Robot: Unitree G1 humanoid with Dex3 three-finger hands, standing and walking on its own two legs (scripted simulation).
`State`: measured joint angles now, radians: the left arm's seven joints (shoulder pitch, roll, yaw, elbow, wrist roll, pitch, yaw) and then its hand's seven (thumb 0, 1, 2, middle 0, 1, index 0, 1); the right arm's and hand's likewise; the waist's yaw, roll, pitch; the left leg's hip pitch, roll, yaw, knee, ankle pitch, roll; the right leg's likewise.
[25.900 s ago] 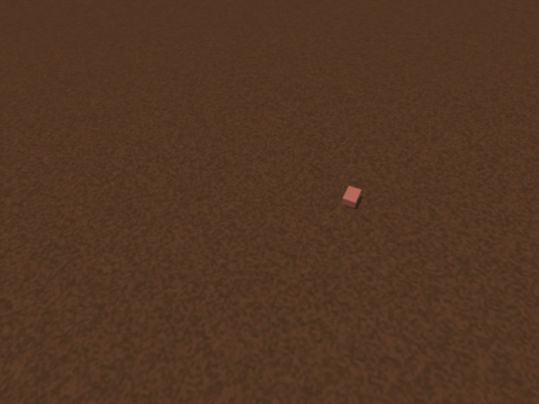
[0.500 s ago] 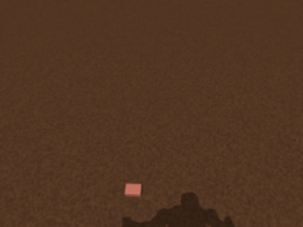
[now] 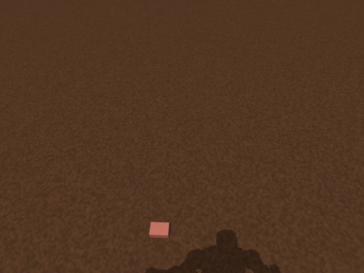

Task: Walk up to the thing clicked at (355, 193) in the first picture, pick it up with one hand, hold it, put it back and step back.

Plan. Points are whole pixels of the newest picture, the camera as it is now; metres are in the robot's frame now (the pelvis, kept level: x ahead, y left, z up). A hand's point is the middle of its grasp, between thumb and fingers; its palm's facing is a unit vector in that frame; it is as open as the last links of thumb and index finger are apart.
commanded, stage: walk up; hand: left
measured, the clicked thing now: (159, 229) +0.51 +0.19 -0.76
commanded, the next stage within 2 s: none
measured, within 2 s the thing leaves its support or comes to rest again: neither
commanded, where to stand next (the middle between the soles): +0.11 -0.04 m, yaw -3 degrees
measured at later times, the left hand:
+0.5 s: hand out of the picture +0.01 +0.23 -0.17, palm faces +0.00 -0.91 -0.42, open 7.4 cm
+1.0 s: hand out of the picture -0.02 +0.30 -0.17, palm faces +0.08 -0.92 -0.39, open 7.4 cm
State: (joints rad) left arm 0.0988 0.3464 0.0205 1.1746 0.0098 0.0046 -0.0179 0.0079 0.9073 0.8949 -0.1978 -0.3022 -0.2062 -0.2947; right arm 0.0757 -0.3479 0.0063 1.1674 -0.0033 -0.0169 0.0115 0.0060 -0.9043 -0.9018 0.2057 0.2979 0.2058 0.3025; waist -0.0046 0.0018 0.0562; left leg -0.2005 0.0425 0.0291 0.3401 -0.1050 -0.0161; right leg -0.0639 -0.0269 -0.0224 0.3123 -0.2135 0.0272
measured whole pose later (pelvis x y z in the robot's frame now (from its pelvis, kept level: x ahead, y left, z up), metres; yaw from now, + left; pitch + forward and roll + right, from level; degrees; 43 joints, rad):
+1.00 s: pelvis -0.02 +0.01 -0.02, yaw +5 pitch -3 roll +0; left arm 0.28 0.44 0.06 0.95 0.00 0.02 -0.01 0.01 0.91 0.90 -0.20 -0.30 -0.21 -0.29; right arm 0.20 -0.36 -0.03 0.91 -0.01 -0.04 0.01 0.01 -0.90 -0.90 0.21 0.30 0.21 0.30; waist 0.02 -0.04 0.10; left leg -0.21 0.02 0.03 0.56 -0.30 0.00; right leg -0.36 -0.02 0.08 0.93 -0.49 -0.03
